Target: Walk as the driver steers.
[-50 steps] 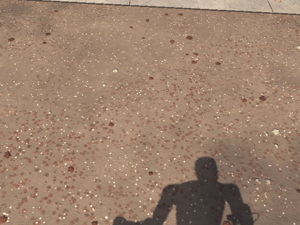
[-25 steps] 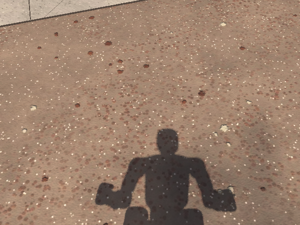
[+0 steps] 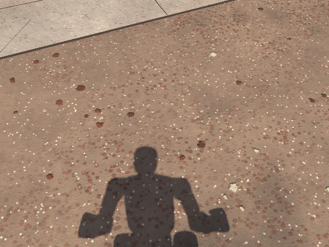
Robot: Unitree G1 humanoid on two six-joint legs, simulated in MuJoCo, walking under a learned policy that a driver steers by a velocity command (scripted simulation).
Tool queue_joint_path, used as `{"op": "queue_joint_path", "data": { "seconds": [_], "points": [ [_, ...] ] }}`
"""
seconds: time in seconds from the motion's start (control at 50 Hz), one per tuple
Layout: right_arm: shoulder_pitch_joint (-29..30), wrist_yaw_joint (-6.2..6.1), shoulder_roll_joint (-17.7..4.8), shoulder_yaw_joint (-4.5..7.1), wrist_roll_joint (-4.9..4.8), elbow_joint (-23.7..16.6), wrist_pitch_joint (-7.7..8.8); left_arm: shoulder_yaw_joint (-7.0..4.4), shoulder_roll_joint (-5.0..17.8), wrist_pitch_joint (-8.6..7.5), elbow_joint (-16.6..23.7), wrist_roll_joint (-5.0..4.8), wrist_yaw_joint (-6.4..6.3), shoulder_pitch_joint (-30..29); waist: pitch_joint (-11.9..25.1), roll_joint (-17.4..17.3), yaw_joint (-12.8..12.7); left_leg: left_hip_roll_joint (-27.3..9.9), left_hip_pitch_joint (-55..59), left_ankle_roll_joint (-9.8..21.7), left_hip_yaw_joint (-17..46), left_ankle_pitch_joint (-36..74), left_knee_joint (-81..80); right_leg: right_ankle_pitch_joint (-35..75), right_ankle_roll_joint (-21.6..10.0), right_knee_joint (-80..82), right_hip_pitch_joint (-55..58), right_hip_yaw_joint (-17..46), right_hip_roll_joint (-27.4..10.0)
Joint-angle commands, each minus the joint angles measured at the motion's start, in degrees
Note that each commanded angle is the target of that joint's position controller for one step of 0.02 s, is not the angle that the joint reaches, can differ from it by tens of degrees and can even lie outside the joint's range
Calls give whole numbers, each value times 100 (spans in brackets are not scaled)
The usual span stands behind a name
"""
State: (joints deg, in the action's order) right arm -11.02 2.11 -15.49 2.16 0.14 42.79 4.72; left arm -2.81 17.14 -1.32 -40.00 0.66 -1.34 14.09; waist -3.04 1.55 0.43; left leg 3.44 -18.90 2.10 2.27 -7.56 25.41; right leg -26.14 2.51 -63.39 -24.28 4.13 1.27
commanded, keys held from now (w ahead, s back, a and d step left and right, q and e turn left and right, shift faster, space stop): q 1.00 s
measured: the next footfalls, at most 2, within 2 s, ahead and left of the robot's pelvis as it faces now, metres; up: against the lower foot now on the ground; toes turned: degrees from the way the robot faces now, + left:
right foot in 0.28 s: +0.17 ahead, -0.12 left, +0.00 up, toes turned +15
left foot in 0.70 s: +0.07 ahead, +0.12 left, +0.00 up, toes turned +26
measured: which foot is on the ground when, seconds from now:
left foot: down 0.00-0.28, up 0.30-0.68, down 0.70-1.00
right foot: up 0.00-0.26, down 0.28-0.70, up 0.72-1.00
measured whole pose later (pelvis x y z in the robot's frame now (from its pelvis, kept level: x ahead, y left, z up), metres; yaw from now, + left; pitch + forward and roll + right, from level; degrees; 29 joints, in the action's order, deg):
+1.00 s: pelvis +0.07 +0.02 +0.01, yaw +34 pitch +2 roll -2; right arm -10.6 -1.4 -18.0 3.6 -0.5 35.6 -2.0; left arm -5.0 18.7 0.8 -42.1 0.0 -1.9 6.3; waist -3.5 1.1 0.5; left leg 3.7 -15.8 3.2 7.3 -10.8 25.4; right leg -20.4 5.4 -51.8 -27.3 4.4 0.8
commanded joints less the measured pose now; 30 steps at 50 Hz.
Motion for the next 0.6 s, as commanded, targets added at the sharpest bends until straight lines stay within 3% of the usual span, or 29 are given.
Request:
{"op": "queue_joint_path", "data": {
  "seconds": [0.02, 0.08, 0.16, 0.22, 0.26, 0.28, 0.3, 0.32, 0.34, 0.38, 0.44, 0.48, 0.54, 0.6],
  "points": [
    [45, -69, -957, 242, 6, -271, -35, -93, 303, -48, 405, 3, -62, 157, 845, -881, -158, -1344, 1128, 1144, 1414, 4182, -505, 87, 194, 1002, -316, -19, -172],
    [-3, -185, -1266, 375, -83, -267, -205, -106, 369, 41, 378, -38, -114, -20, 1119, -819, -126, -1374, 915, 1162, 1505, 3494, -568, 688, 238, 1676, 113, -7, -20],
    [3, -288, -1202, 394, -165, -287, -412, -139, 405, 145, 500, -61, -98, -575, 874, -873, -10, -1202, 504, 987, 1800, 1469, -668, 1062, 204, 2251, 344, 126, 103],
    [37, -353, -1148, 403, -157, -339, -538, -165, 426, 27, 560, -96, -27, -746, 698, -985, -16, -1117, 572, 886, 2222, 906, -478, 1110, 113, 3055, 541, 180, 163],
    [157, -401, -1031, 374, -196, -419, -605, -218, 489, -89, 444, -99, 16, -459, 691, -937, -220, -854, 474, 592, 2291, 636, -100, 2010, -67, 4270, 1233, 120, 22],
    [-30, -406, -797, 301, -144, -450, -610, -287, 771, -105, 450, -20, -15, -319, 929, -528, -144, -612, 85, 316, 2054, -309, 479, 2432, -362, 4371, 1914, 629, -772],
    [-488, -391, -516, 229, -77, -492, -580, -363, 1187, -35, 553, 93, -55, -552, 922, 907, 225, 223, -909, -62, 1049, -2332, 1620, 3853, -1082, 4347, 2426, 1839, -1917],
    [-497, -397, -905, 332, -72, -517, -543, -360, 1028, -11, 488, 202, -15, -384, 950, 1233, 41, 209, -1360, -337, 557, -3131, 2872, 4224, -1773, 4470, 2164, 2532, -2537],
    [-567, -397, -1232, 451, -94, -433, -561, -273, 754, -29, 530, 151, -4, -519, 837, 777, 74, -34, -1414, -487, 622, -2840, 3622, 4071, -1805, 4447, 2033, 2189, -2343],
    [-608, -443, -1219, 520, -122, -286, -722, -197, 495, -29, 555, 31, -1, -922, 628, 490, 169, -187, -1511, -698, 533, -2215, 4112, 3623, -1407, 4362, 1849, 1218, -1734],
    [-319, -391, -871, 426, -157, -499, -803, -210, 574, 29, 441, 34, -48, -882, 499, 695, 48, -270, -1471, -886, 174, -1675, 3956, 3881, -1468, 4472, 1702, 524, -1464],
    [-27, -350, -759, 370, -163, -688, -790, -249, 650, 80, 365, 44, -94, -713, 602, 767, -116, -394, -1489, -933, 70, -1563, 3451, 3937, -1573, 4481, 2015, 404, -1572],
    [159, -255, -683, 305, -129, -859, -784, -326, 860, 130, 313, 14, -86, -727, 761, 772, -195, -548, -943, -857, -125, -1481, 2627, 3931, -1603, 4456, 2000, 152, -1705],
    [189, -181, -771, 322, -126, -958, -816, -382, 1013, 147, 246, -48, -18, -728, 768, 824, -209, -520, -459, -697, -368, -1410, 1953, 3886, -1577, 4386, 1908, -6, -1828]
  ]
}}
